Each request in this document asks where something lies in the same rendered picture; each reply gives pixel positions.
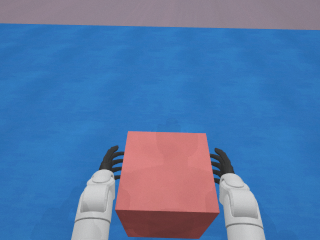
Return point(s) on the left robot hand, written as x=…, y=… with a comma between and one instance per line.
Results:
x=108, y=161

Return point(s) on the robot right forearm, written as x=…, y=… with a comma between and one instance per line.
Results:
x=241, y=211

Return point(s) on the robot left forearm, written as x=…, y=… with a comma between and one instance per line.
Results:
x=94, y=211

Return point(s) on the right robot hand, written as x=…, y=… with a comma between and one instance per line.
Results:
x=224, y=165

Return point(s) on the carton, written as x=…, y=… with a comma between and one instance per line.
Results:
x=166, y=187

